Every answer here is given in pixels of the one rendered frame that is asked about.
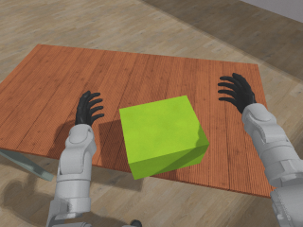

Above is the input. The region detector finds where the robot right hand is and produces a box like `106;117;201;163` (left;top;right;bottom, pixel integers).
218;73;257;114

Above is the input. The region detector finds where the robot left hand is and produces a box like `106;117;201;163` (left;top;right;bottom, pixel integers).
75;91;105;127

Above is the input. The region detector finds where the right robot upper arm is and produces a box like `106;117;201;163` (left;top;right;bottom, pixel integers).
270;184;303;227

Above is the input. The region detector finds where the carton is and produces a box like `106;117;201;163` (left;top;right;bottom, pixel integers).
119;95;209;180

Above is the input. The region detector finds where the right robot forearm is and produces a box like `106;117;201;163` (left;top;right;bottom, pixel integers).
241;103;303;188

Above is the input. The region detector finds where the table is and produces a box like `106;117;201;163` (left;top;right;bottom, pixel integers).
0;44;276;199

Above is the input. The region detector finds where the left robot forearm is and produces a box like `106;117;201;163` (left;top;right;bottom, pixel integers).
45;124;97;227

